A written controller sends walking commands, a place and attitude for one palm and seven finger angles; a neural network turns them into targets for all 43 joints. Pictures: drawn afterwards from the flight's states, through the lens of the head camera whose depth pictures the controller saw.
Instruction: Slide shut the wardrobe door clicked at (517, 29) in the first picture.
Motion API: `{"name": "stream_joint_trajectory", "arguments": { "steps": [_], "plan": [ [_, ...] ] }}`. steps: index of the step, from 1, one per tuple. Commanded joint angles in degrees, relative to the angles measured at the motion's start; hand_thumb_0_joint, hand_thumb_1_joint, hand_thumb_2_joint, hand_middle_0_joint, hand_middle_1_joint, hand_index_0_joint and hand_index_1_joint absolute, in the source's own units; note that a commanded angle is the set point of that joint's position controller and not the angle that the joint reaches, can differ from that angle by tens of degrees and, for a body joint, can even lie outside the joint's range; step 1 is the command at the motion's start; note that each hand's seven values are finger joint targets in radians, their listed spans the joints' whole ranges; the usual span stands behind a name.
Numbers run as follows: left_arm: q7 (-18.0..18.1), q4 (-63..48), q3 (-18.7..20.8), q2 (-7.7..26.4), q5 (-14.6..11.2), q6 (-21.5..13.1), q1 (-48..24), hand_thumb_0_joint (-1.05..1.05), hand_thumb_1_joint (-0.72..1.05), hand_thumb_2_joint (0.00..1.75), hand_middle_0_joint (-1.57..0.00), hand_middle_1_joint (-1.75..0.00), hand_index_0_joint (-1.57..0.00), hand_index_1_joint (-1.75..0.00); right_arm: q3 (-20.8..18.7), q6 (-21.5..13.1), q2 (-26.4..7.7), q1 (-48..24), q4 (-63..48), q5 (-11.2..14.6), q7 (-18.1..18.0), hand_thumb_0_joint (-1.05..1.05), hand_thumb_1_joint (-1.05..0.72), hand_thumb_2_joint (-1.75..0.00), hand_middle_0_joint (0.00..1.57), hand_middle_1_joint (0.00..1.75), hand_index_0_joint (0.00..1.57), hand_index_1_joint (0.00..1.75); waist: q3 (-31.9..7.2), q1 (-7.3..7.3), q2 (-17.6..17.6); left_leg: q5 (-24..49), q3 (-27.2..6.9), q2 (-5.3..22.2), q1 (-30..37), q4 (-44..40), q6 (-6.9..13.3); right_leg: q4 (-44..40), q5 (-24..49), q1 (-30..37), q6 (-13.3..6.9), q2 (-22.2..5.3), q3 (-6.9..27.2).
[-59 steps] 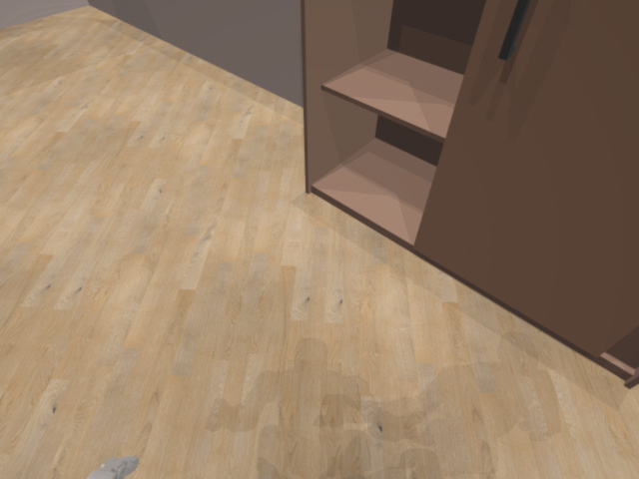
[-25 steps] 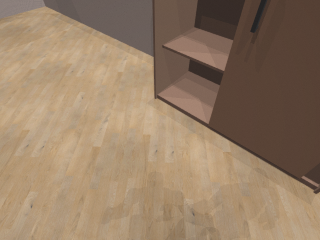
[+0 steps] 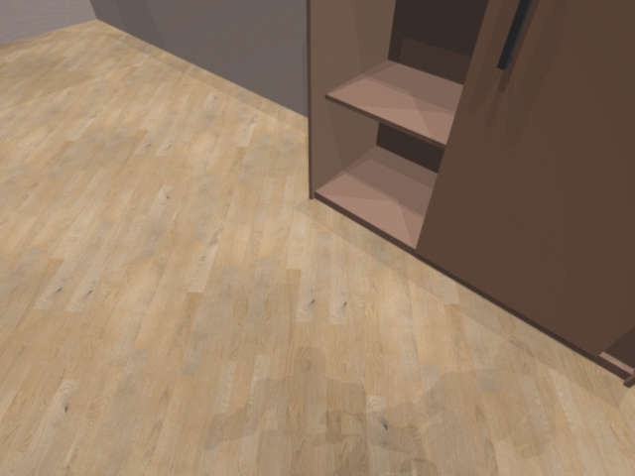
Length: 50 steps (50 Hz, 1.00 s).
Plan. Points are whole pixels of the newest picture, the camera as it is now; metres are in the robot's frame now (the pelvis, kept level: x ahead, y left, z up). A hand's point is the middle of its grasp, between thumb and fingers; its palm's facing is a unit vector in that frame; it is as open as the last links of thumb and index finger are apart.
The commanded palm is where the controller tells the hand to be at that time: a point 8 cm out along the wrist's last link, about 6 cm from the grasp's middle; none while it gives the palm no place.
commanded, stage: look at it before walking up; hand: right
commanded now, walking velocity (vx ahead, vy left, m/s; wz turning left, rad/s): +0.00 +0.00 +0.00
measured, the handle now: out of the picture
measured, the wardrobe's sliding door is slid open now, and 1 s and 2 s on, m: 0.57 0.57 0.57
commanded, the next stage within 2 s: walk to a spot facing it in 0.26 s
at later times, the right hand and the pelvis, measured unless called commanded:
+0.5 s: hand out of the picture +0.07 -0.24 -0.17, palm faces -0.04 +0.95 -0.30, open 7.4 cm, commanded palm none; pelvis +0.01 +0.00 +0.00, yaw +2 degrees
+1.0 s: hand out of the picture +0.11 -0.20 -0.19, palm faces -0.14 +0.98 -0.14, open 7.4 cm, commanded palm none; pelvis +0.16 -0.02 -0.02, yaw +15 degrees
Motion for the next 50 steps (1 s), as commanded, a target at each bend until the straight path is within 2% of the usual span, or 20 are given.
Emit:
{"name": "stream_joint_trajectory", "arguments": {
  "steps": [1,18,20,21,24,26,29,31,32,33,34,35,36,37,41,45,47,48,49,50],
  "plan": [
    [0.89,-3.45,2.09,12.20,-0.39,-1.17,-2.83,0.00,0.90,0.90,-0.20,-0.30,-0.20,-0.30,-2.22,-1.15,-11.50,-2.11,-3.60,0.22,-0.91,0.00,-0.90,-0.90,0.20,0.30,0.20,0.30,-2.46,-0.18,-0.70,4.78,-5.90,6.53,-0.06,-3.84,1.74,-3.66,6.30,0.24,-1.98,-6.47,5.43],
    [0.96,-3.23,2.01,12.41,-0.43,-1.34,-2.84,0.00,0.90,0.90,-0.20,-0.30,-0.20,-0.30,-2.12,-1.28,-11.55,-1.50,-2.94,0.27,-0.95,0.00,-0.90,-0.90,0.20,0.30,0.20,0.30,-3.96,-0.18,-1.10,8.63,-5.43,6.78,1.39,-3.46,1.67,-3.78,9.59,1.74,-2.01,-6.81,5.42],
    [0.84,-1.76,0.65,6.01,0.05,-0.45,0.90,0.00,0.90,0.90,-0.20,-0.30,-0.20,-0.30,-0.93,0.00,-5.17,2.04,-1.58,0.24,-1.04,0.00,-0.90,-0.90,0.20,0.30,0.20,0.30,-4.13,0.04,-0.91,1.69,-5.55,5.75,0.00,-2.38,1.07,-2.39,2.62,2.46,-0.94,-6.73,3.22],
    [0.78,-1.68,0.78,5.41,0.19,-0.02,2.37,0.00,0.90,0.90,-0.20,-0.30,-0.20,-0.30,-0.95,0.55,-4.50,3.57,-1.64,0.06,-0.86,0.00,-0.90,-0.90,0.20,0.30,0.20,0.30,-3.29,-0.08,-1.10,-4.88,-6.05,5.02,-2.11,-1.97,1.27,-1.79,-3.70,2.18,-1.18,-6.94,2.96],
    [0.75,-3.50,2.13,7.13,0.50,0.48,3.52,0.00,0.90,0.90,-0.20,-0.30,-0.20,-0.30,-2.12,1.42,-4.94,4.83,-3.85,-0.45,0.36,0.00,-0.90,-0.90,0.20,0.30,0.20,0.30,4.92,-0.10,-1.82,-18.34,-7.69,2.38,-9.97,0.11,2.35,-3.19,-21.39,-3.59,-2.64,-8.27,4.35],
    [0.85,-4.76,3.12,8.27,0.41,0.18,5.18,0.00,0.90,0.90,-0.20,-0.30,-0.20,-0.30,-2.80,1.13,-4.25,6.53,-5.67,-0.55,0.87,0.00,-0.90,-0.90,0.20,0.30,0.20,0.30,6.04,0.01,-3.87,-19.44,-7.34,0.33,-14.43,5.35,2.83,-3.03,-25.42,-2.76,-4.53,-10.79,7.14],
    [1.11,-5.96,4.34,9.21,0.21,-1.06,7.24,0.00,0.90,0.90,-0.20,-0.30,-0.20,-0.30,-3.35,-0.02,-0.46,8.15,-7.60,-0.46,1.50,0.00,-0.90,-0.90,0.20,0.30,0.20,0.30,4.44,-0.13,-10.27,-12.60,0.05,-2.10,-17.54,16.16,1.87,-3.91,-19.23,1.05,-8.26,-17.58,11.24],
    [1.09,-6.51,4.43,7.63,0.16,-1.45,7.34,0.00,0.90,0.90,-0.20,-0.30,-0.20,-0.30,-3.76,-0.77,0.27,10.10,-7.65,-0.52,1.68,0.00,-0.90,-0.90,0.20,0.30,0.20,0.30,2.91,-1.29,-7.64,-11.69,0.85,-1.04,-11.40,12.82,1.98,4.21,-8.17,-1.85,-7.61,-16.81,6.50],
    [1.05,-7.41,4.15,5.85,0.26,-1.46,5.62,0.00,0.90,0.90,-0.20,-0.30,-0.20,-0.30,-4.38,-1.23,-0.14,14.94,-6.35,-0.74,1.51,0.00,-0.90,-0.90,0.20,0.30,0.20,0.30,2.47,-3.74,-2.39,-7.99,-3.82,0.80,-2.37,6.46,3.69,14.12,-6.18,-9.39,-4.48,-12.62,0.67],
    [0.74,-10.04,3.40,2.02,-0.14,-1.75,2.21,0.00,0.90,0.90,-0.20,-0.30,-0.20,-0.30,-5.49,-1.90,-4.84,21.54,-4.21,-1.01,0.72,0.00,-0.90,-0.90,0.20,0.30,0.20,0.30,2.03,-6.07,13.92,-3.73,-22.56,11.79,9.12,-1.57,8.65,31.53,-11.89,-25.38,-0.06,-4.74,-8.69],
    [0.47,-13.25,2.91,1.25,0.08,-2.36,-4.36,0.00,0.90,0.90,-0.20,-0.30,-0.20,-0.30,-5.77,-2.44,-6.92,27.82,-2.73,-0.13,-0.17,0.00,-0.90,-0.90,0.20,0.30,0.20,0.30,4.40,-8.90,17.54,5.71,-36.69,18.87,11.61,-7.78,13.46,40.32,-22.66,-35.26,0.82,-2.30,-5.97],
    [0.54,-14.13,2.92,1.14,0.22,-2.75,-7.19,0.00,0.90,0.90,-0.20,-0.30,-0.20,-0.30,-5.43,-2.63,-5.73,28.64,-2.44,-0.27,-0.93,0.00,-0.90,-0.90,0.20,0.30,0.20,0.30,5.72,-8.87,10.32,10.25,-38.55,20.15,11.82,-7.46,16.82,44.31,-20.96,-38.52,0.96,-4.35,-1.86],
    [0.49,-13.97,3.15,0.27,0.23,-2.91,-7.20,0.00,0.90,0.90,-0.20,-0.30,-0.20,-0.30,-5.27,-2.54,-4.36,26.65,-2.88,-0.43,-1.31,0.00,-0.90,-0.90,0.20,0.30,0.20,0.30,6.43,-6.96,4.31,10.29,-35.15,19.76,11.79,-5.62,17.53,45.63,-18.59,-39.45,1.15,-6.03,-0.95],
    [0.25,-13.58,3.17,-0.46,0.38,-2.91,-5.46,0.00,0.90,0.90,-0.20,-0.30,-0.20,-0.30,-5.00,-2.70,-3.17,24.12,-3.58,-0.77,-1.43,0.00,-0.90,-0.90,0.20,0.30,0.20,0.30,4.82,-4.94,2.40,9.65,-30.29,18.04,10.60,-4.56,16.23,43.56,-16.61,-37.64,1.44,-6.90,-0.64],
    [-0.84,-12.93,3.57,-3.23,-0.16,-1.90,-2.48,0.00,0.90,0.90,-0.20,-0.30,-0.20,-0.30,-4.95,-3.37,-1.89,18.65,-4.38,-0.99,-1.30,0.00,-0.90,-0.90,0.20,0.30,0.20,0.30,3.46,-1.38,4.92,5.03,-20.50,13.31,0.34,-7.90,12.60,33.18,-8.21,-27.09,2.38,-6.28,-2.90],
    [-1.18,-13.84,3.77,-3.93,-0.53,-2.46,-1.83,0.00,0.90,0.90,-0.20,-0.30,-0.20,-0.30,-5.55,-3.09,-1.87,17.04,-4.06,-0.83,-1.07,0.00,-0.90,-0.90,0.20,0.30,0.20,0.30,4.47,-0.83,8.16,4.20,-16.19,10.11,-6.07,-6.92,9.17,20.88,-3.03,-15.18,1.86,-3.61,-5.52],
    [-0.62,-12.28,4.14,-3.04,-0.46,-3.00,4.23,0.00,0.90,0.90,-0.20,-0.30,-0.20,-0.30,-6.18,-2.90,-2.40,15.08,-4.21,-0.59,-0.90,0.00,-0.90,-0.90,0.20,0.30,0.20,0.30,2.28,2.07,7.32,5.46,-13.65,7.75,-7.70,-2.14,7.55,13.25,0.39,-5.20,1.68,-1.78,-7.37],
    [0.20,-10.36,4.61,-1.21,-0.32,-3.39,10.31,0.00,0.90,0.90,-0.20,-0.30,-0.20,-0.30,-6.20,-2.79,-1.21,15.08,-4.37,-0.41,-0.76,0.00,-0.90,-0.90,0.20,0.30,0.20,0.30,-0.27,4.36,3.90,9.91,-12.13,5.15,-10.40,6.51,6.37,9.35,0.13,4.61,1.06,-1.93,-6.69],
    [1.21,-8.07,5.78,3.32,0.30,-3.80,18.50,0.00,0.90,0.90,-0.20,-0.30,-0.20,-0.30,-6.01,-2.68,1.63,16.66,-4.90,0.03,-0.39,0.00,-0.90,-0.90,0.20,0.30,0.20,0.30,-6.84,7.04,-5.34,6.35,-8.88,1.39,-16.57,21.16,4.58,6.01,-4.26,17.61,-1.07,-10.03,2.22],
    [1.43,-6.67,6.95,9.46,1.00,-4.07,25.55,0.00,0.90,0.90,-0.20,-0.30,-0.20,-0.30,-5.62,-2.57,5.19,17.86,-6.34,0.50,0.31,0.00,-0.90,-0.90,0.20,0.30,0.20,0.30,-11.71,7.93,-21.78,-21.10,-0.44,-4.98,-26.30,41.99,1.67,-2.65,-7.82,22.70,-6.60,-27.69,24.63]
  ]
}}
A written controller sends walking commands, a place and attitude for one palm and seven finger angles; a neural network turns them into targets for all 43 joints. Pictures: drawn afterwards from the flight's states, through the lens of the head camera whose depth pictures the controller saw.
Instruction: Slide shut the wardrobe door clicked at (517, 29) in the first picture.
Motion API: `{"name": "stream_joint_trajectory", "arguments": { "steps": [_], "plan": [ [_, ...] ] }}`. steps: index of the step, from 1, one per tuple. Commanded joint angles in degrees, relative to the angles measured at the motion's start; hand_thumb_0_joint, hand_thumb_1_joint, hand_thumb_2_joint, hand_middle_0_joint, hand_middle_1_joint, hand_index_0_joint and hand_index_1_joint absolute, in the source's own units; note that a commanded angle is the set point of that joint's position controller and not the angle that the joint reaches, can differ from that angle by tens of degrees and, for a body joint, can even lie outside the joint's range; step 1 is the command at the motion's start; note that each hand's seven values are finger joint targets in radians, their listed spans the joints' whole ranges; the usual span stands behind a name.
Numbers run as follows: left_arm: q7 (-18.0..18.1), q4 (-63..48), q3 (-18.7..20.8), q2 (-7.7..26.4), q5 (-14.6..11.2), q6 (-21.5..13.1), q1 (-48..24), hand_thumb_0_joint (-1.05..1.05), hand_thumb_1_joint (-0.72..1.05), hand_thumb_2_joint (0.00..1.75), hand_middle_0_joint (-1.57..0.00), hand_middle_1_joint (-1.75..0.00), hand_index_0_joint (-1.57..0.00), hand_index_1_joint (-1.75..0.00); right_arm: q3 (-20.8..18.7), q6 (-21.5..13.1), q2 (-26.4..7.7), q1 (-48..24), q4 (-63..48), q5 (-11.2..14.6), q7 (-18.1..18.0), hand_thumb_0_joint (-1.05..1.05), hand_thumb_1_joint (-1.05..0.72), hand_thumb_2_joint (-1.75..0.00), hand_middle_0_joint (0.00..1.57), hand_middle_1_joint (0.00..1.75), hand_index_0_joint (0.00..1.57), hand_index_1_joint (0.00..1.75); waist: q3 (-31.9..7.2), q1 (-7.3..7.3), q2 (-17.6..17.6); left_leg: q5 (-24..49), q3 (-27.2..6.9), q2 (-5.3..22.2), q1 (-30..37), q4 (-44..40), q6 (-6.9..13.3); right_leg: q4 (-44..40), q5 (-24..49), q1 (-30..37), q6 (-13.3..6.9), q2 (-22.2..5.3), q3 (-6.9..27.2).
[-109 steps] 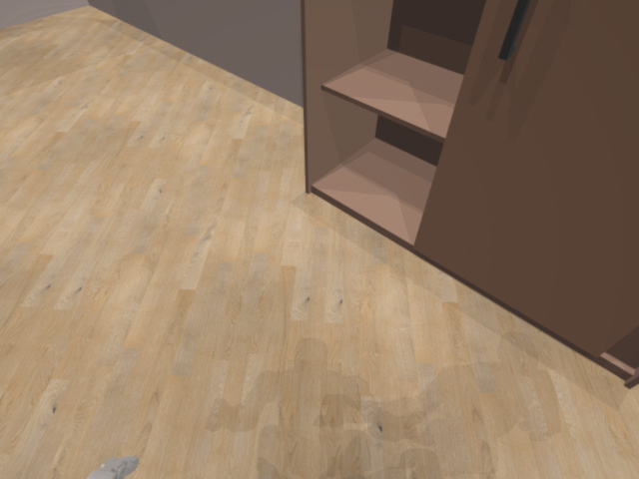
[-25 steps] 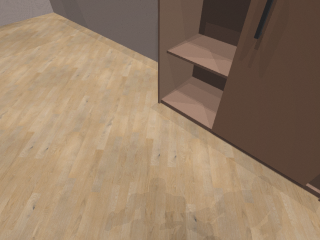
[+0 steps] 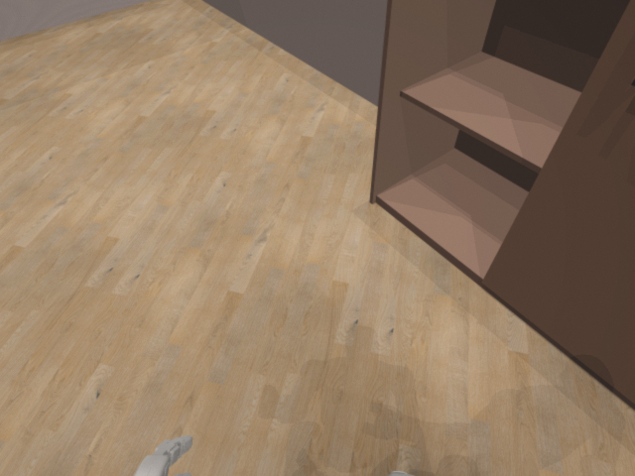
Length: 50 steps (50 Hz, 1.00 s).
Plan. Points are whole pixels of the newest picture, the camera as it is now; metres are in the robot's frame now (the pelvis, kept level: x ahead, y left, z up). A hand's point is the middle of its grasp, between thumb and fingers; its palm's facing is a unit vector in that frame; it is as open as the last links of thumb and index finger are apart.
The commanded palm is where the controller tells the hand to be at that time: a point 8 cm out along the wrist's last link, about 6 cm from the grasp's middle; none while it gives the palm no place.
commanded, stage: walk to a spot facing it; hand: right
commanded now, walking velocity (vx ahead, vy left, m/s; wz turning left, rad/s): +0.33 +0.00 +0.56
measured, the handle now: out of the picture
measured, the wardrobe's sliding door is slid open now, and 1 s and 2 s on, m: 0.57 0.57 0.57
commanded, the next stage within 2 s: turn to face it in 0.80 s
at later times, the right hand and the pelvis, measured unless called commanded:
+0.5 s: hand (384, 308) +0.41 -0.10 -0.14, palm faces -0.36 +0.90 -0.23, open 7.4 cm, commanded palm none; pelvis +0.18 +0.02 -0.01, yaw +17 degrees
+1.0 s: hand (395, 283) +0.48 -0.14 -0.17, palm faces -0.42 +0.89 -0.16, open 7.3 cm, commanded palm none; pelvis +0.37 +0.03 +0.02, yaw +29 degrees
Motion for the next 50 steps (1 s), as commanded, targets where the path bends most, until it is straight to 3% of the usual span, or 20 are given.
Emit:
{"name": "stream_joint_trajectory", "arguments": {
  "steps": [1,4,7,13,17,20,22,23,24,25,28,31,38,41,42,43,44,46,48,50],
  "plan": [
    [2.31,3.15,3.91,17.48,0.44,-0.55,23.38,0.00,0.90,0.90,-0.20,-0.30,-0.20,-0.30,-1.92,-1.62,-5.87,-5.34,-8.84,0.89,0.03,0.00,-0.90,-0.90,0.20,0.30,0.20,0.30,-9.04,9.86,-14.81,-7.53,5.38,-0.95,-33.37,41.99,3.35,-20.13,-14.82,31.32,-11.95,-26.80,34.92],
    [2.43,1.39,1.80,7.91,0.72,-1.27,11.66,0.00,0.90,0.90,-0.20,-0.30,-0.20,-0.30,-2.26,-0.44,-4.95,-10.67,-9.00,-0.22,1.36,0.00,-0.90,-0.90,0.20,0.30,0.20,0.30,4.18,5.00,-11.29,4.61,7.08,5.72,-35.58,47.08,2.81,-24.20,-16.94,13.29,-8.55,-19.95,19.68],
    [2.75,2.12,1.38,6.17,0.61,-2.28,10.32,0.00,0.90,0.90,-0.20,-0.30,-0.20,-0.30,-2.27,1.44,-3.37,-8.44,-8.85,-0.43,2.12,0.00,-0.90,-0.90,0.20,0.30,0.20,0.30,1.70,1.80,-10.23,10.18,8.74,6.84,-31.23,41.99,1.72,-23.25,-4.31,10.70,-7.02,-15.81,5.62],
    [2.41,3.42,2.33,7.84,0.70,-2.40,13.20,0.00,0.90,0.90,-0.20,-0.30,-0.20,-0.30,-1.75,2.25,-3.41,-19.10,-13.61,-0.60,2.92,0.00,-0.90,-0.90,0.20,0.30,0.20,0.30,3.37,3.39,-7.41,15.46,11.18,8.62,-34.60,23.19,0.36,-24.25,3.71,18.33,-8.49,-16.28,-2.72],
    [1.91,4.29,2.35,9.14,1.08,-1.61,16.16,0.00,0.90,0.90,-0.20,-0.30,-0.20,-0.30,-1.25,1.79,-3.47,-26.28,-15.74,-0.50,2.93,0.00,-0.90,-0.90,0.20,0.30,0.20,0.30,4.30,5.72,-8.15,15.16,14.47,6.13,-29.64,12.71,1.39,-21.60,10.78,20.52,-7.55,-16.28,-6.45],
    [1.84,4.63,2.51,10.55,1.20,-1.01,16.84,0.00,0.90,0.90,-0.20,-0.30,-0.20,-0.30,-1.27,1.31,-4.71,-26.47,-15.75,-0.37,2.79,0.00,-0.90,-0.90,0.20,0.30,0.20,0.30,3.06,5.13,-9.13,11.52,17.20,3.48,-24.99,8.20,3.19,-15.36,23.64,24.64,-6.40,-16.59,-9.73],
    [1.63,4.10,2.32,11.74,0.85,-0.57,15.90,0.00,0.90,0.90,-0.20,-0.30,-0.20,-0.30,-1.95,0.31,-7.33,-15.88,-12.50,-0.49,2.38,0.00,-0.90,-0.90,0.20,0.30,0.20,0.30,-3.56,-0.31,-6.11,12.16,20.58,-1.10,-7.44,2.14,5.24,2.49,37.48,21.47,-4.00,-13.96,-13.65],
    [1.01,3.31,1.86,10.42,0.11,-0.49,15.82,0.00,0.90,0.90,-0.20,-0.30,-0.20,-0.30,-3.19,-0.44,-12.37,-7.08,-9.93,-0.63,1.82,0.00,-0.90,-0.90,0.20,0.30,0.20,0.30,-9.82,-4.49,0.04,14.74,13.55,4.32,10.86,0.26,7.45,17.87,27.21,8.57,-1.51,-11.77,-14.44],
    [0.97,0.57,0.94,6.20,-0.61,-0.76,16.26,0.00,0.90,0.90,-0.20,-0.30,-0.20,-0.30,-5.05,-0.92,-19.85,0.04,-8.67,-0.13,0.80,0.00,-0.90,-0.90,0.20,0.30,0.20,0.30,-17.56,-5.86,13.28,19.65,-16.23,22.83,25.32,-4.34,14.77,36.85,-17.22,-10.89,1.94,-2.15,-12.14],
    [1.55,-1.28,1.19,7.74,-0.62,-0.81,9.82,0.00,0.90,0.90,-0.20,-0.30,-0.20,-0.30,-5.23,-0.41,-22.26,1.12,-7.96,1.38,0.26,0.00,-0.90,-0.90,0.20,0.30,0.20,0.30,-16.02,-6.71,9.44,24.70,-23.37,26.55,21.82,-10.03,17.81,44.78,-20.80,-16.43,1.00,-1.80,-2.98],
    [1.48,0.06,1.40,7.85,0.43,0.25,7.79,0.00,0.90,0.90,-0.20,-0.30,-0.20,-0.30,-2.77,-0.82,-14.28,-12.51,-11.42,1.08,-0.42,0.00,-0.90,-0.90,0.20,0.30,0.20,0.30,-2.55,0.34,2.14,15.73,-8.98,19.57,-2.03,-14.51,13.38,41.03,-7.05,-12.35,1.19,-6.86,2.55],
    [1.28,2.54,1.23,5.64,0.79,2.04,14.23,0.00,0.90,0.90,-0.20,-0.30,-0.20,-0.30,-2.01,-1.52,-11.96,-17.54,-11.50,0.18,-0.78,0.00,-0.90,-0.90,0.20,0.30,0.20,0.30,-1.47,5.67,3.39,16.73,0.09,14.77,-13.69,-16.08,11.40,29.80,-5.67,-3.42,2.25,-6.01,0.93],
    [0.66,-0.59,1.20,4.02,0.42,0.76,8.01,0.00,0.90,0.90,-0.20,-0.30,-0.20,-0.30,-2.76,-1.23,-12.08,-14.01,-9.69,0.16,-0.07,0.00,-0.90,-0.90,0.20,0.30,0.20,0.30,-0.60,3.24,4.33,7.96,-1.96,12.42,-14.58,-14.62,11.15,6.91,-2.59,3.68,1.87,-1.57,-1.91],
    [1.49,0.65,1.63,5.84,0.18,-0.25,12.33,0.00,0.90,0.90,-0.20,-0.30,-0.20,-0.30,-2.66,-0.38,-10.68,-14.54,-10.10,0.51,0.06,0.00,-0.90,-0.90,0.20,0.30,0.20,0.30,-0.79,5.97,0.42,6.48,-0.56,8.56,-20.70,-6.50,7.98,-5.88,0.33,18.27,2.02,-0.56,-2.41],
    [2.18,1.93,2.51,10.10,0.64,-0.74,17.45,0.00,0.90,0.90,-0.20,-0.30,-0.20,-0.30,-2.18,-0.04,-7.38,-14.01,-10.91,0.72,0.27,0.00,-0.90,-0.90,0.20,0.30,0.20,0.30,-2.91,8.05,-10.35,3.53,3.26,3.17,-27.08,6.06,5.23,-13.29,-6.66,26.55,-0.32,-8.69,7.89],
    [2.30,2.44,3.41,15.69,1.30,-0.59,22.27,0.00,0.90,0.90,-0.20,-0.30,-0.20,-0.30,-1.50,-0.09,-4.21,-13.65,-12.32,0.98,0.71,0.00,-0.90,-0.90,0.20,0.30,0.20,0.30,-4.35,9.16,-24.07,-9.10,12.42,-2.63,-35.68,24.24,1.61,-20.86,-7.80,29.96,-6.01,-23.74,24.34],
    [2.64,2.63,2.73,13.81,1.13,-0.14,20.49,0.00,0.90,0.90,-0.20,-0.30,-0.20,-0.30,-1.99,0.18,-6.83,-15.67,-12.59,0.18,0.40,0.00,-0.90,-0.90,0.20,0.30,0.20,0.30,-2.77,9.06,-19.69,-7.96,8.10,0.73,-36.44,33.83,1.48,-22.84,-9.31,24.87,-7.66,-25.90,26.65],
    [2.91,1.32,1.00,9.07,0.80,-0.63,14.98,0.00,0.90,0.90,-0.20,-0.30,-0.20,-0.30,-2.25,-0.18,-6.81,-16.16,-10.71,-0.11,1.06,0.00,-0.90,-0.90,0.20,0.30,0.20,0.30,1.62,6.20,-10.73,0.06,8.41,4.37,-35.27,39.10,0.95,-21.25,6.32,17.73,-8.27,-20.99,18.04],
    [3.11,2.44,-0.08,6.34,0.72,-1.27,12.80,0.00,0.90,0.90,-0.20,-0.30,-0.20,-0.30,-1.38,0.34,-4.20,-11.66,-7.48,0.07,0.68,0.00,-0.90,-0.90,0.20,0.30,0.20,0.30,-1.08,3.48,-9.24,5.27,8.80,5.00,-29.25,36.54,-0.21,-18.63,26.55,17.19,-7.41,-15.25,6.98],
    [3.18,3.87,-0.22,5.07,0.27,-1.47,13.00,0.00,0.90,0.90,-0.20,-0.30,-0.20,-0.30,-0.64,0.87,-2.85,-9.21,-5.53,0.35,-0.01,0.00,-0.90,-0.90,0.20,0.30,0.20,0.30,-3.28,2.59,-11.01,7.76,10.58,5.05,-24.58,30.86,-1.02,-17.36,38.24,17.88,-6.87,-11.56,1.69]
  ]
}}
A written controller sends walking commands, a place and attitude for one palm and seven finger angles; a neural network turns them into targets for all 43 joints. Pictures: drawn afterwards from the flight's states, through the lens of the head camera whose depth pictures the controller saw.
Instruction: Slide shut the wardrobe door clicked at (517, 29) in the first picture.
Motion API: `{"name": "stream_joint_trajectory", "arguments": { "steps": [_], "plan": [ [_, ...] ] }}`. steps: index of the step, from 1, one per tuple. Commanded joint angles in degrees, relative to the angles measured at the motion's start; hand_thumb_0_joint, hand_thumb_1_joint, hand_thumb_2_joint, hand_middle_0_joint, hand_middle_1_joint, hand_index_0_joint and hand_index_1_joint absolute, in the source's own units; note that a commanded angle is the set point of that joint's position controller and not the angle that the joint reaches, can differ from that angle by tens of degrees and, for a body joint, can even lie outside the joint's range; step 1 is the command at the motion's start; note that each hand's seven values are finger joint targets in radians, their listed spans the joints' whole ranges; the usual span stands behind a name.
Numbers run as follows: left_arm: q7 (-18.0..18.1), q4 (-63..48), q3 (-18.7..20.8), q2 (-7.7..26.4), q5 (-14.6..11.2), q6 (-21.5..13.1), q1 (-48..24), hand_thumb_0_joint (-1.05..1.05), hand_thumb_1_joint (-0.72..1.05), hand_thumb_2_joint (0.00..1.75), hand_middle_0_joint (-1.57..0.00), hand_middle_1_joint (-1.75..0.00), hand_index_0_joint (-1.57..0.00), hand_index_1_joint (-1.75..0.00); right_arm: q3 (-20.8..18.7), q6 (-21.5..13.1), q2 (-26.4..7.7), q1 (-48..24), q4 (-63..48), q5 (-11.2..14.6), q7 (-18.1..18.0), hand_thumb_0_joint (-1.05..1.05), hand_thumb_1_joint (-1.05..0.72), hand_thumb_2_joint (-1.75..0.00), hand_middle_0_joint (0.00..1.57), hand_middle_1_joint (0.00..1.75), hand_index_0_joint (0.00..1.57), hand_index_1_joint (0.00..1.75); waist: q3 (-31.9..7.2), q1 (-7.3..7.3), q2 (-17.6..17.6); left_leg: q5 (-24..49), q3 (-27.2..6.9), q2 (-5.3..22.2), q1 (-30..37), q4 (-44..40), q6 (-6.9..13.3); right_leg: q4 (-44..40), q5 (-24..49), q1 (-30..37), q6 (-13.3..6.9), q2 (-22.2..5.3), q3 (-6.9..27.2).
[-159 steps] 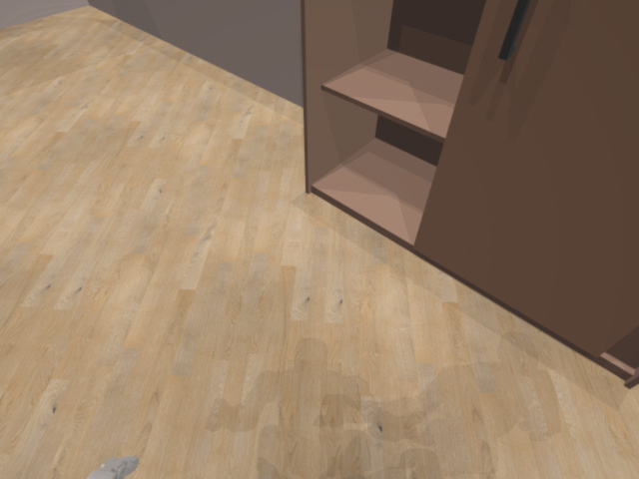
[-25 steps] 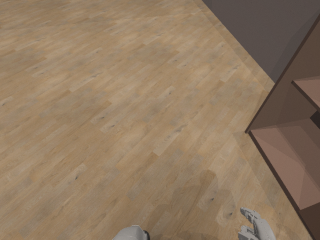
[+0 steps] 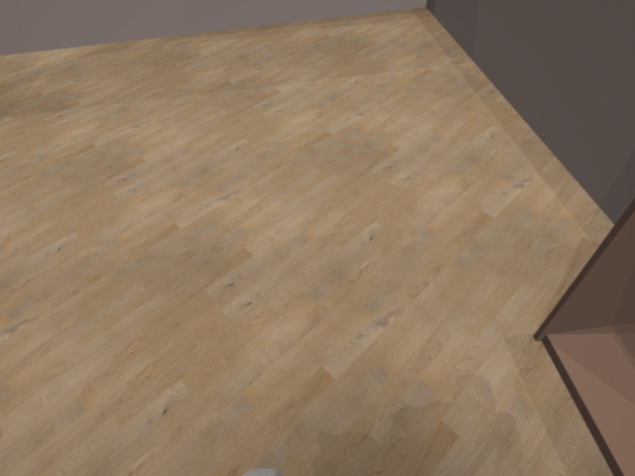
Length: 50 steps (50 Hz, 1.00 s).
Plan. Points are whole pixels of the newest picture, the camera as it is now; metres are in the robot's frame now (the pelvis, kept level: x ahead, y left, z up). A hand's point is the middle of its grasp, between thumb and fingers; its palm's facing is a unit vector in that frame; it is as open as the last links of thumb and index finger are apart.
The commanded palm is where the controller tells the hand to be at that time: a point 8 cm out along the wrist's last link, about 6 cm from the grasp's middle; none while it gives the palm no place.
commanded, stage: turn to face it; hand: right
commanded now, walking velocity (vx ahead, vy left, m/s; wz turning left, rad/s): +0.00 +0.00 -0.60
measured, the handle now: out of the picture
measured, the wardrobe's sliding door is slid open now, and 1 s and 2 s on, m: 0.57 0.57 0.57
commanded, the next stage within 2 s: none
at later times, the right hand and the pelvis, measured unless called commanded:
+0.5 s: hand out of the picture +0.11 -0.16 -0.15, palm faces +0.27 +0.93 -0.24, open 7.3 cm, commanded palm none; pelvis +0.05 +0.03 +0.00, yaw -16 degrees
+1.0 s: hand out of the picture -0.02 -0.23 -0.17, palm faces +0.57 +0.78 -0.27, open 7.4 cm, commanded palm none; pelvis +0.05 +0.00 +0.00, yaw -34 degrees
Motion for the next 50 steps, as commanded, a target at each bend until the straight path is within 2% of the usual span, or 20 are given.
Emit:
{"name": "stream_joint_trajectory", "arguments": {
  "steps": [1,4,10,12,14,15,16,17,18,19,22,32,35,36,37,38,39,43,45,50],
  "plan": [
    [0.53,2.75,0.72,6.95,-0.61,-0.18,7.70,0.00,0.90,0.90,-0.20,-0.30,-0.20,-0.30,1.44,-1.17,1.71,2.20,-1.76,0.56,-0.88,0.00,-0.90,-0.90,0.20,0.30,0.20,0.30,-3.03,-0.08,-11.06,5.77,0.13,3.08,-1.12,-5.71,-1.69,-12.59,43.12,8.87,-3.17,-9.95,8.31],
    [0.33,4.26,1.06,8.27,-0.76,0.67,8.45,0.00,0.90,0.90,-0.20,-0.30,-0.20,-0.30,2.10,-0.79,2.05,-0.75,-2.37,0.66,-1.57,0.00,-0.90,-0.90,0.20,0.30,0.20,0.30,-3.09,0.50,-12.16,6.48,1.89,2.36,1.69,-13.85,-2.53,-11.15,46.10,10.10,-4.15,-9.03,8.96],
    [0.13,4.75,2.74,10.51,-0.23,3.44,9.03,0.00,0.90,0.90,-0.20,-0.30,-0.20,-0.30,1.36,-0.05,0.98,-7.49,-5.55,1.21,-2.37,0.00,-0.90,-0.90,0.20,0.30,0.20,0.30,-1.83,2.14,-14.51,-0.16,1.98,1.50,2.52,-20.17,-2.93,-9.57,37.27,9.16,-6.51,-10.24,17.92],
    [0.10,4.40,3.28,10.81,-0.22,4.03,8.11,0.00,0.90,0.90,-0.20,-0.30,-0.20,-0.30,1.10,-0.23,0.94,-6.97,-5.99,1.37,-2.53,0.00,-0.90,-0.90,0.20,0.30,0.20,0.30,-1.85,1.48,-13.71,1.25,1.97,0.92,5.56,-25.59,-2.66,-8.04,34.84,7.54,-6.23,-9.77,20.27],
    [-0.10,3.57,3.76,10.81,-0.65,4.35,6.97,0.00,0.90,0.90,-0.20,-0.30,-0.20,-0.30,0.66,-0.76,0.33,-3.76,-5.62,1.54,-2.71,0.00,-0.90,-0.90,0.20,0.30,0.20,0.30,-3.35,-0.35,-11.08,11.70,2.64,1.06,14.19,-37.40,-2.41,-4.32,28.09,3.46,-3.49,-7.07,20.01],
    [-0.46,2.97,3.79,9.31,-1.11,4.27,6.98,0.00,0.90,0.90,-0.20,-0.30,-0.20,-0.30,0.23,-1.31,-1.80,-1.51,-5.14,1.36,-3.03,0.00,-0.90,-0.90,0.20,0.30,0.20,0.30,-5.04,-1.05,-6.23,18.90,-0.64,5.32,22.78,-41.70,-1.40,-0.74,19.76,-2.43,-0.73,-4.28,18.03],
    [-0.96,1.71,3.37,6.17,-1.56,4.33,7.22,0.00,0.90,0.90,-0.20,-0.30,-0.20,-0.30,-0.57,-1.77,-6.46,0.85,-4.74,0.65,-3.71,0.00,-0.90,-0.90,0.20,0.30,0.20,0.30,-6.75,-1.60,7.19,31.05,-10.62,17.97,31.95,-42.39,2.45,9.11,2.03,-13.46,3.17,2.46,10.10],
    [-0.80,0.58,3.53,5.67,-0.98,4.93,7.16,0.00,0.90,0.90,-0.20,-0.30,-0.20,-0.30,-0.91,-1.77,-8.31,2.33,-5.39,0.78,-3.63,0.00,-0.90,-0.90,0.20,0.30,0.20,0.30,-7.27,-1.98,11.54,38.53,-14.21,27.13,28.97,-43.42,8.48,20.91,-19.50,-16.30,4.68,5.42,8.66],
    [-0.85,0.93,3.96,6.84,-0.72,6.15,5.44,0.00,0.90,0.90,-0.20,-0.30,-0.20,-0.30,-0.97,-1.76,-7.53,0.23,-6.24,0.97,-3.72,0.00,-0.90,-0.90,0.20,0.30,0.20,0.30,-4.93,-1.96,12.23,33.30,-13.25,26.20,21.85,-45.41,9.78,29.74,-19.77,-15.82,4.94,3.25,11.37],
    [-1.13,1.33,4.21,6.39,-0.67,6.65,5.24,0.00,0.90,0.90,-0.20,-0.30,-0.20,-0.30,-0.34,-1.54,-5.71,-3.23,-7.10,0.93,-3.71,0.00,-0.90,-0.90,0.20,0.30,0.20,0.30,-1.67,-0.15,8.64,28.52,-9.75,23.54,18.85,-45.89,9.42,35.37,-16.00,-17.21,5.27,2.38,11.26],
    [-2.09,1.54,4.13,5.46,-0.46,7.35,4.88,0.00,0.90,0.90,-0.20,-0.30,-0.20,-0.30,0.50,-1.58,-2.93,-6.13,-8.30,0.71,-3.75,0.00,-0.90,-0.90,0.20,0.30,0.20,0.30,1.21,1.64,5.15,27.47,0.14,18.62,15.28,-44.83,6.96,38.60,-8.68,-17.43,6.15,1.02,9.67],
    [-3.26,-5.43,3.33,7.58,-0.77,7.19,-6.14,0.00,0.90,0.90,-0.20,-0.30,-0.20,-0.30,-0.93,-0.45,-9.27,-2.19,-8.70,-0.19,-2.96,0.00,-0.90,-0.90,0.20,0.30,0.20,0.30,-0.41,-1.52,9.25,27.58,6.01,20.80,18.01,-40.17,6.95,16.49,-9.60,-10.76,5.95,1.76,3.74],
    [-3.17,-6.34,3.40,9.72,-0.65,6.35,-4.36,0.00,0.90,0.90,-0.20,-0.30,-0.20,-0.30,-1.40,-0.06,-10.56,-1.96,-9.09,0.19,-2.59,0.00,-0.90,-0.90,0.20,0.30,0.20,0.30,-4.14,-0.30,7.35,29.86,8.76,20.52,19.33,-32.78,4.53,4.14,-3.47,-3.52,4.90,2.67,1.97],
    [-3.24,-5.92,3.93,11.82,-0.56,5.91,-1.41,0.00,0.90,0.90,-0.20,-0.30,-0.20,-0.30,-1.36,0.16,-10.18,-1.93,-9.13,0.58,-2.42,0.00,-0.90,-0.90,0.20,0.30,0.20,0.30,-6.20,1.60,2.34,27.47,10.17,19.26,15.48,-25.03,2.19,-4.12,3.71,4.71,4.17,2.18,3.54],
    [-2.87,-5.68,5.50,18.67,-0.18,5.30,2.70,0.00,0.90,0.90,-0.20,-0.30,-0.20,-0.30,-1.25,0.39,-7.80,-1.18,-10.87,1.02,-1.93,0.00,-0.90,-0.90,0.20,0.30,0.20,0.30,-9.64,3.98,-13.20,10.86,12.07,13.10,2.38,-11.80,-2.42,-8.01,19.19,16.21,-1.19,-8.67,19.13],
    [-2.43,-5.19,6.50,23.94,-0.63,5.42,6.37,0.00,0.90,0.90,-0.20,-0.30,-0.20,-0.30,0.08,0.56,-5.10,-4.99,-14.16,0.94,-1.74,0.00,-0.90,-0.90,0.20,0.30,0.20,0.30,-8.85,6.09,-23.43,-17.49,8.30,6.86,-8.67,-0.59,-5.29,-9.73,39.49,17.58,-9.23,-20.49,33.00],
    [-1.75,-3.65,6.30,23.19,-0.75,5.27,8.00,0.00,0.90,0.90,-0.20,-0.30,-0.20,-0.30,-0.03,1.36,-6.07,-7.53,-14.55,0.51,-2.22,0.00,-0.90,-0.90,0.20,0.30,0.20,0.30,-10.06,6.66,-17.17,-15.45,1.23,6.97,-9.91,4.61,-4.54,-8.61,36.21,16.55,-10.67,-20.58,32.53],
    [-1.14,-7.53,4.64,18.16,-0.38,4.85,-4.48,0.00,0.90,0.90,-0.20,-0.30,-0.20,-0.30,-0.74,1.12,-6.18,-5.17,-11.83,0.81,-1.36,0.00,-0.90,-0.90,0.20,0.30,0.20,0.30,-4.04,1.37,-12.35,-1.62,-0.76,6.02,-6.72,4.63,-4.94,-8.87,25.05,6.13,-5.73,-9.12,21.05],
    [-1.29,-7.86,4.59,18.21,-0.49,4.83,-5.17,0.00,0.90,0.90,-0.20,-0.30,-0.20,-0.30,-0.60,1.36,-6.13,-3.81,-11.65,0.92,-1.32,0.00,-0.90,-0.90,0.20,0.30,0.20,0.30,-4.58,0.95,-13.13,-0.52,-0.61,5.00,-4.52,0.29,-5.27,-9.26,24.30,6.04,-5.71,-7.46,20.15],
    [-1.54,-7.59,5.32,18.59,-0.26,5.55,-3.40,0.00,0.90,0.90,-0.20,-0.30,-0.20,-0.30,-0.21,1.13,-5.27,-6.26,-13.73,1.22,-1.67,0.00,-0.90,-0.90,0.20,0.30,0.20,0.30,-4.61,2.32,-12.15,-2.43,-0.70,2.46,-0.59,-11.18,-5.03,-8.74,21.35,5.88,-7.15,-7.32,25.69]
  ]
}}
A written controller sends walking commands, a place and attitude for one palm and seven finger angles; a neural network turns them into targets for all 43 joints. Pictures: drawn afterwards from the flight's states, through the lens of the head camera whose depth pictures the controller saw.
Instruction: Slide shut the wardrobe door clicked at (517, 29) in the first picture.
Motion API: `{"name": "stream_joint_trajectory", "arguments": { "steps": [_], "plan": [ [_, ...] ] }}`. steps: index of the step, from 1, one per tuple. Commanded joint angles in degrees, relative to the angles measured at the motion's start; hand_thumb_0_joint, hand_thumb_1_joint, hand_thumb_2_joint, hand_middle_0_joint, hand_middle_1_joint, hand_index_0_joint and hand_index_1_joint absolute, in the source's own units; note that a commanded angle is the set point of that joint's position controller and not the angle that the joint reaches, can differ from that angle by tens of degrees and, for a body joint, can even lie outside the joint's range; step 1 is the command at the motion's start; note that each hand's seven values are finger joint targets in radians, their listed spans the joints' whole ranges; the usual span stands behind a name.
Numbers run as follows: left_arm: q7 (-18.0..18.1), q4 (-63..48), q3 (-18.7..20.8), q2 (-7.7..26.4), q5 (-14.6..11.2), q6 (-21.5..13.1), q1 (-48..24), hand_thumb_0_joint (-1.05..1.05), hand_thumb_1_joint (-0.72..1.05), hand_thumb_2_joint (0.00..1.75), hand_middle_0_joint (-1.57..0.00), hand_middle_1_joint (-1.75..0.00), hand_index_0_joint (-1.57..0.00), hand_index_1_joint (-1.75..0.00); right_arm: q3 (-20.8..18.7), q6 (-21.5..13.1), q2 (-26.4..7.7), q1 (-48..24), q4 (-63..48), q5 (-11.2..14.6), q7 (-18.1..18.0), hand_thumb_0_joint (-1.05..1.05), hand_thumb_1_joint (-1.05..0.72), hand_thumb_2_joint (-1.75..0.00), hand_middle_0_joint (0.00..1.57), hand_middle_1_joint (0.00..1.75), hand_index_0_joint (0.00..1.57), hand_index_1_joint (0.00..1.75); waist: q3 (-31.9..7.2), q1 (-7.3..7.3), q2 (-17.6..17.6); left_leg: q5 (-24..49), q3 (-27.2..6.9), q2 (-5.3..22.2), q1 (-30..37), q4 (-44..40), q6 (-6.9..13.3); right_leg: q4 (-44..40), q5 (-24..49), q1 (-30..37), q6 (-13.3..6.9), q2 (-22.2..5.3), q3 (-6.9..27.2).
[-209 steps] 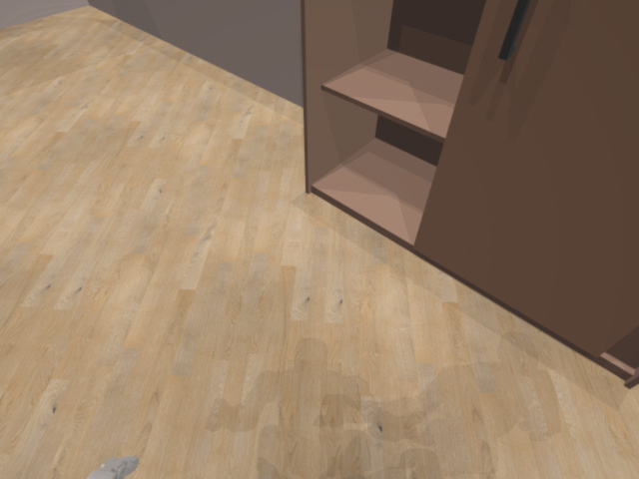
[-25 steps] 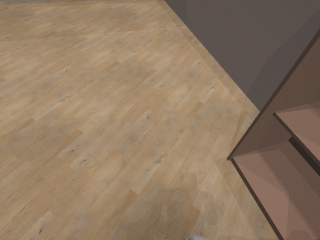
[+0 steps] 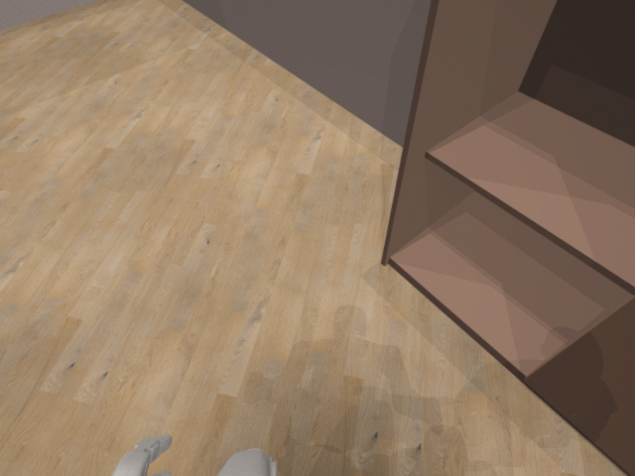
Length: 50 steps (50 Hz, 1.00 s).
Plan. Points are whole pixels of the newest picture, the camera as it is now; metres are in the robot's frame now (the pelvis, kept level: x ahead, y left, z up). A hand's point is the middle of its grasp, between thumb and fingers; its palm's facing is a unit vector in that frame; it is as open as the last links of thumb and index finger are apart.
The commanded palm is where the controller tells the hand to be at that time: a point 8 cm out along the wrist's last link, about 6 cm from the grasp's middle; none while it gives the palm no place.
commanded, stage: turn to face it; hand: right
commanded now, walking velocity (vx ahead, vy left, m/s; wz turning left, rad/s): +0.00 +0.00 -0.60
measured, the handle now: out of the picture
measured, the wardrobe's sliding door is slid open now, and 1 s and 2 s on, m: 0.57 0.57 0.57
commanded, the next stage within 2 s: take the last steps up to it in 1.18 s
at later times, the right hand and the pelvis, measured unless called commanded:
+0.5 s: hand out of the picture -0.01 -0.19 -0.16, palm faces +0.34 +0.91 -0.25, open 7.4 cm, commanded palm none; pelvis -0.01 +0.02 +0.00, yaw -20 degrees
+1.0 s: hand out of the picture -0.02 -0.20 -0.14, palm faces +0.56 +0.77 -0.30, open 7.4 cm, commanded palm none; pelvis -0.01 +0.04 -0.01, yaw -36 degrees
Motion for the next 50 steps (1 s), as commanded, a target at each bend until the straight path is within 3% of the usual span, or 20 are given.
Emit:
{"name": "stream_joint_trajectory", "arguments": {
  "steps": [1,5,6,7,8,10,11,13,21,25,26,27,28,33,42,46,47,48,49,50],
  "plan": [
    [0.73,-3.33,3.78,12.91,-0.12,-0.44,1.88,0.00,0.90,0.90,-0.20,-0.30,-0.20,-0.30,-0.28,-1.72,-2.90,-0.67,-6.00,0.46,-0.54,0.00,-0.90,-0.90,0.20,0.30,0.20,0.30,-8.54,2.23,-11.26,-0.48,-0.07,-2.35,2.07,-9.01,0.16,-8.07,21.20,8.18,-8.62,-12.11,14.70],
    [0.54,-4.45,4.14,12.05,-0.39,0.14,-1.14,0.00,0.90,0.90,-0.20,-0.30,-0.20,-0.30,-0.52,-2.68,-3.31,5.64,-5.22,0.80,-0.95,0.00,-0.90,-0.90,0.20,0.30,0.20,0.30,-9.19,-1.06,-10.71,9.39,1.38,-4.25,16.36,-26.90,1.11,-2.45,17.76,-0.34,-5.66,-8.73,16.01],
    [0.28,-4.84,3.94,10.21,-0.85,0.11,-1.05,0.00,0.90,0.90,-0.20,-0.30,-0.20,-0.30,-0.94,-3.28,-5.89,7.87,-5.00,0.42,-1.23,0.00,-0.90,-0.90,0.20,0.30,0.20,0.30,-9.82,-2.30,-4.36,12.55,-2.27,-0.45,23.40,-35.56,2.14,3.04,10.68,-6.15,-2.78,-5.25,14.10],
    [-0.02,-6.04,3.20,5.23,-1.18,0.10,0.57,0.00,0.90,0.90,-0.20,-0.30,-0.20,-0.30,-2.09,-3.85,-11.59,8.43,-5.42,-0.72,-1.80,0.00,-0.90,-0.90,0.20,0.30,0.20,0.30,-9.17,-2.38,14.20,13.95,-19.74,16.69,28.79,-42.01,7.90,17.51,-10.48,-18.03,2.51,3.73,3.31],
    [0.03,-6.20,3.60,7.16,-0.41,0.37,0.52,0.00,0.90,0.90,-0.20,-0.30,-0.20,-0.30,-1.65,-3.46,-12.60,6.57,-6.57,-0.29,-1.73,0.00,-0.90,-0.90,0.20,0.30,0.20,0.30,-8.38,-2.14,14.92,14.08,-21.99,23.24,20.68,-42.97,12.92,29.33,-19.68,-17.46,2.86,2.96,3.40],
    [-0.61,-4.14,3.95,7.51,-0.11,1.46,-0.02,0.00,0.90,0.90,-0.20,-0.30,-0.20,-0.30,-0.91,-3.41,-8.53,-0.09,-7.63,-0.20,-1.86,0.00,-0.90,-0.90,0.20,0.30,0.20,0.30,-2.22,0.38,11.72,7.26,-15.68,17.46,11.47,-44.00,12.31,40.67,-13.14,-16.66,2.86,0.17,4.09],
    [-0.98,-3.08,3.82,7.07,-0.09,1.60,1.42,0.00,0.90,0.90,-0.20,-0.30,-0.20,-0.30,-0.32,-3.36,-6.61,-2.56,-8.06,-0.22,-1.93,0.00,-0.90,-0.90,0.20,0.30,0.20,0.30,-1.19,1.97,9.02,11.09,-10.46,14.89,10.83,-42.35,11.38,41.91,-9.94,-16.28,3.43,-0.77,3.06],
    [-1.38,-1.85,3.21,5.90,-0.16,1.66,2.83,0.00,0.90,0.90,-0.20,-0.30,-0.20,-0.30,0.15,-3.80,-5.32,-2.49,-7.99,-0.40,-1.98,0.00,-0.90,-0.90,0.20,0.30,0.20,0.30,-2.64,2.01,9.25,19.62,-3.00,12.50,14.62,-39.66,10.91,39.44,-7.82,-15.19,4.64,-1.15,0.41],
    [-1.35,-3.04,1.72,4.11,-0.99,1.10,-2.54,0.00,0.90,0.90,-0.20,-0.30,-0.20,-0.30,-1.17,-3.02,-9.60,4.65,-3.97,-0.89,-1.76,0.00,-0.90,-0.90,0.20,0.30,0.20,0.30,-5.37,-2.37,11.14,31.50,1.82,16.37,21.76,-34.69,12.77,15.80,-13.55,-7.42,4.44,-1.16,-5.96],
    [-0.93,-1.62,2.08,6.45,-0.73,-0.03,4.36,0.00,0.90,0.90,-0.20,-0.30,-0.20,-0.30,-1.59,-2.21,-9.44,3.52,-3.52,0.01,-1.28,0.00,-0.90,-0.90,0.20,0.30,0.20,0.30,-9.28,1.16,7.62,29.94,7.71,14.43,17.71,-23.33,7.29,-4.15,0.40,6.13,2.81,-0.86,-7.24],
    [-0.86,-1.21,3.24,11.07,-0.52,-0.53,7.52,0.00,0.90,0.90,-0.20,-0.30,-0.20,-0.30,-1.36,-1.78,-7.02,3.93,-4.49,0.31,-1.01,0.00,-0.90,-0.90,0.20,0.30,0.20,0.30,-11.12,2.91,-4.11,17.60,9.52,10.27,7.19,-12.43,3.90,-8.90,9.91,15.75,-0.26,-8.15,3.42],
    [-0.44,-0.85,4.64,17.31,-0.37,-0.74,11.06,0.00,0.90,0.90,-0.20,-0.30,-0.20,-0.30,-0.22,-1.67,-2.68,1.44,-7.42,0.46,-0.56,0.00,-0.90,-0.90,0.20,0.30,0.20,0.30,-10.11,5.03,-21.57,-13.43,8.77,3.07,-8.32,-0.52,-0.17,-10.16,32.55,20.11,-8.00,-22.70,21.50],
    [0.30,1.11,4.62,16.99,-0.45,-0.72,14.40,0.00,0.90,0.90,-0.20,-0.30,-0.20,-0.30,0.12,-1.04,-3.80,-3.19,-8.44,-0.18,-1.03,0.00,-0.90,-0.90,0.20,0.30,0.20,0.30,-10.51,6.94,-15.97,-13.07,2.12,2.79,-9.35,6.47,0.67,-9.47,33.94,18.36,-11.38,-24.08,22.08],
    [1.42,-1.45,2.43,10.94,-0.34,-1.39,3.80,0.00,0.90,0.90,-0.20,-0.30,-0.20,-0.30,-0.72,-1.42,-3.72,-0.84,-4.31,0.28,-0.33,0.00,-0.90,-0.90,0.20,0.30,0.20,0.30,-7.35,1.54,-10.12,1.78,-1.12,1.49,-5.41,8.55,0.44,-9.47,28.38,10.93,-7.71,-12.56,10.50],
    [1.09,-1.24,3.14,11.54,0.02,-0.21,4.61,0.00,0.90,0.90,-0.20,-0.30,-0.20,-0.30,-0.06,-1.43,-2.54,-3.22,-5.95,0.68,-0.87,0.00,-0.90,-0.90,0.20,0.30,0.20,0.30,-6.25,2.60,-10.45,-0.34,-1.36,-2.45,2.07,-8.57,0.96,-9.58,20.14,8.36,-9.46,-11.36,17.64],
    [0.91,-2.11,3.32,10.90,-0.32,0.11,1.95,0.00,0.90,0.90,-0.20,-0.30,-0.20,-0.30,0.04,-2.54,-3.02,2.91,-5.04,0.87,-1.27,0.00,-0.90,-0.90,0.20,0.30,0.20,0.30,-8.35,-0.39,-9.17,8.39,-0.12,-4.67,15.08,-26.42,1.81,-3.55,22.17,3.23,-7.04,-8.76,18.28],
    [0.76,-2.40,3.20,9.34,-0.72,0.03,2.14,0.00,0.90,0.90,-0.20,-0.30,-0.20,-0.30,-0.26,-3.19,-4.32,5.36,-4.48,0.67,-1.50,0.00,-0.90,-0.90,0.20,0.30,0.20,0.30,-9.12,-1.56,-4.92,14.06,-1.88,-2.11,21.96,-35.61,2.16,0.75,15.59,-1.21,-4.27,-5.98,16.33],
    [0.45,-3.02,2.57,5.13,-1.30,-0.12,4.13,0.00,0.90,0.90,-0.20,-0.30,-0.20,-0.30,-1.25,-3.93,-9.37,6.31,-4.62,-0.35,-1.98,0.00,-0.90,-0.90,0.20,0.30,0.20,0.30,-10.05,-1.31,10.37,18.67,-16.31,12.01,29.86,-41.11,6.56,12.53,-2.67,-12.09,0.58,1.85,7.72],
    [0.52,-4.09,2.82,5.12,-0.81,-0.02,3.75,0.00,0.90,0.90,-0.20,-0.30,-0.20,-0.30,-1.16,-3.60,-12.06,5.75,-5.42,-0.37,-1.79,0.00,-0.90,-0.90,0.20,0.30,0.20,0.30,-8.56,-1.43,14.40,25.75,-22.47,22.01,24.05,-41.15,12.89,24.39,-20.71,-14.72,2.37,5.19,3.69],
    [0.46,-3.05,3.40,7.22,-0.37,1.07,3.41,0.00,0.90,0.90,-0.20,-0.30,-0.20,-0.30,-1.20,-3.69,-10.06,3.95,-5.91,0.04,-1.96,0.00,-0.90,-0.90,0.20,0.30,0.20,0.30,-7.16,-1.24,14.01,18.25,-21.16,20.00,16.29,-43.04,13.95,32.61,-18.83,-12.53,1.80,2.97,6.68]
  ]
}}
